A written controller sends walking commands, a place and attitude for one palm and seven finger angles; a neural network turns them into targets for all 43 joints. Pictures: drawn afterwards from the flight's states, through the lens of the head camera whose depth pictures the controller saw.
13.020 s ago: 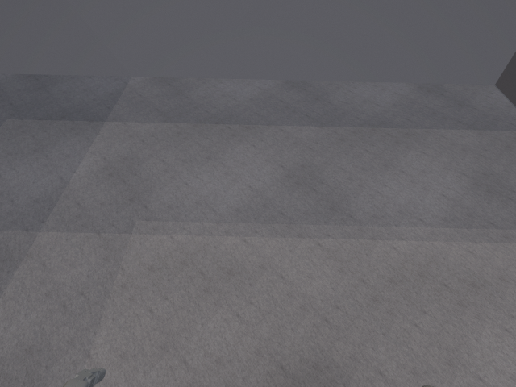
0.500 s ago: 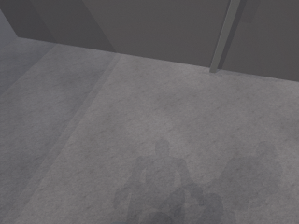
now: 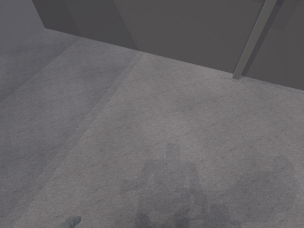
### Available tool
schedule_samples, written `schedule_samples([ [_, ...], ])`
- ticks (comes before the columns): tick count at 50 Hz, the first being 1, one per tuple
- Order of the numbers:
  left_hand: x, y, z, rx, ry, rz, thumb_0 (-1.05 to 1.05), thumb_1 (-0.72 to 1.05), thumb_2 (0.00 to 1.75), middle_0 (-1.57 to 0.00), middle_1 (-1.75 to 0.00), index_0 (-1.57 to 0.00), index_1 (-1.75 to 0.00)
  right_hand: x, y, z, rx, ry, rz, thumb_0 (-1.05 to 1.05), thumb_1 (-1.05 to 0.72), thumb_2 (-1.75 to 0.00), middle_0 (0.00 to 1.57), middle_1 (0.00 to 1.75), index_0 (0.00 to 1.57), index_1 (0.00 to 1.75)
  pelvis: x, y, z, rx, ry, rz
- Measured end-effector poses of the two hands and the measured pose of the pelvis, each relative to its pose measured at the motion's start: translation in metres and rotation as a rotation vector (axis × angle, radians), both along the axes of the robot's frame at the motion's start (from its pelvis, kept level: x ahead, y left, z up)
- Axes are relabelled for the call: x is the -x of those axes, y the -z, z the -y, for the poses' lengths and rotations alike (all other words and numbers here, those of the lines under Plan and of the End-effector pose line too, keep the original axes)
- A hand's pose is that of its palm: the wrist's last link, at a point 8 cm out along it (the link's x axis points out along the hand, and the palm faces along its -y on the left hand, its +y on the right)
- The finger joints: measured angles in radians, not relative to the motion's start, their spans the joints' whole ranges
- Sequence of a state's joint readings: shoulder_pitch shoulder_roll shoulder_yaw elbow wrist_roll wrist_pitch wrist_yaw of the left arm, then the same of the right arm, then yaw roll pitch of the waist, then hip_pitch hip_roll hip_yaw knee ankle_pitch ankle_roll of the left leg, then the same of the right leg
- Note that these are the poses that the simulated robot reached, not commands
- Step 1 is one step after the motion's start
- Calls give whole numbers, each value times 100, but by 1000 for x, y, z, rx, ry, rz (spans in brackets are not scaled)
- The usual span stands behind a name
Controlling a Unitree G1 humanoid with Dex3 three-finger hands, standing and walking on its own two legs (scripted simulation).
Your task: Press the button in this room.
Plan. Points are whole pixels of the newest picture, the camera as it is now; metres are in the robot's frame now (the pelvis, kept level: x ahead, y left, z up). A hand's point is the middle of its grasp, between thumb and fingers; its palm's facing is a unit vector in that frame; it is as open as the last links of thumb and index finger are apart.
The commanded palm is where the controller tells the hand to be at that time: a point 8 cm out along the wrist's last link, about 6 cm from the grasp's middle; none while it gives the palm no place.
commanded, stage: turn or walk to find it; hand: left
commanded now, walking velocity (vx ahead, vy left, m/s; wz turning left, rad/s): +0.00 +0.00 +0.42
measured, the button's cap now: out of the picture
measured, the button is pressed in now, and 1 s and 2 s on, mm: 0 0 0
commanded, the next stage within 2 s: none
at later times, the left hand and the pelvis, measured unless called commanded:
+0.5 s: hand out of the picture -0.04 +0.21 -0.18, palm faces +0.28 -0.93 -0.24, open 7.3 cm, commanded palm none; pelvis -0.03 +0.00 -0.01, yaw +15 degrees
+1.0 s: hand out of the picture -0.02 +0.20 -0.15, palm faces +0.41 -0.86 -0.29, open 7.4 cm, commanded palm none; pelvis -0.04 -0.03 -0.01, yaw +25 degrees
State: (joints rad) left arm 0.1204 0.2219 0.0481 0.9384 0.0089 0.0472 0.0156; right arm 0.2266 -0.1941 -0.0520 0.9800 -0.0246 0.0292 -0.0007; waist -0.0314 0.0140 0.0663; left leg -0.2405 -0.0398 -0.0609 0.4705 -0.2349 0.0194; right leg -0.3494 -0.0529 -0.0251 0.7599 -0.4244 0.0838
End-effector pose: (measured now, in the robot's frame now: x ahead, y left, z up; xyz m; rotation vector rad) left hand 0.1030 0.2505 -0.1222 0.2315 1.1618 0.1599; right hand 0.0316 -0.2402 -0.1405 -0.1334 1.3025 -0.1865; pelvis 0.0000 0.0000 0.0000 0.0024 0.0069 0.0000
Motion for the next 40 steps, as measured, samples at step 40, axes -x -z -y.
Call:
schedule_samples([
  [40, 180, 10, -30, 26, -418, -77, 0, 91, 90, -20, -30, -20, -30, -85, -19, -55, 11, -431, 116, 1, -91, -90, 20, 30, 20, 30, 41, -3, -12, 13, -353, 21],
])
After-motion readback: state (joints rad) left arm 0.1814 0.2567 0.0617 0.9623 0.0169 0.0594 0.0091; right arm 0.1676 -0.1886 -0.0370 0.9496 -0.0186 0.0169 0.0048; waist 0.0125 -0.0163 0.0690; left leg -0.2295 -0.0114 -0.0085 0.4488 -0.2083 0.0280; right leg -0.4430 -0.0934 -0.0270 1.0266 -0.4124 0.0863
